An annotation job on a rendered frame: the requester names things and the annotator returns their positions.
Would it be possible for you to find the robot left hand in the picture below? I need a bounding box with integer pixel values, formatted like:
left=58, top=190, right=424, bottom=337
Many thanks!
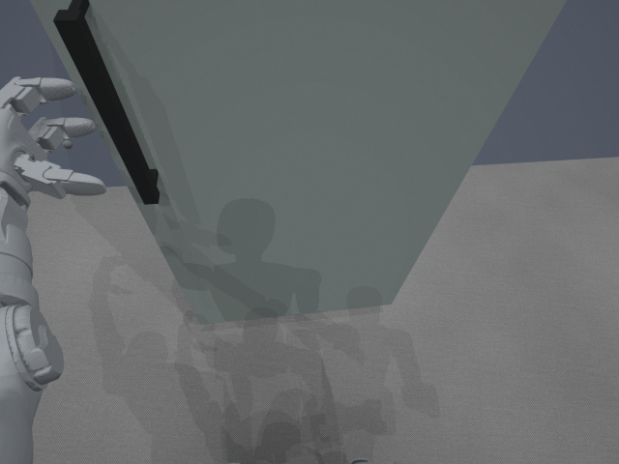
left=0, top=76, right=106, bottom=199

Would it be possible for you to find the handle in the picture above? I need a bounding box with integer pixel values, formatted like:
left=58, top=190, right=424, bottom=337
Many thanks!
left=53, top=0, right=160, bottom=205

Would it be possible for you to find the robot left upper arm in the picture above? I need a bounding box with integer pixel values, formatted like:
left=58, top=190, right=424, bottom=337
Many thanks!
left=0, top=304, right=64, bottom=464

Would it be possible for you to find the robot left forearm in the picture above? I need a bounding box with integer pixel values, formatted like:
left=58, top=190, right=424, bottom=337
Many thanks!
left=0, top=172, right=40, bottom=310

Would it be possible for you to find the fridge door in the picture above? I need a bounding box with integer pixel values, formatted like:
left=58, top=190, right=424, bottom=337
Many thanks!
left=30, top=0, right=567, bottom=325

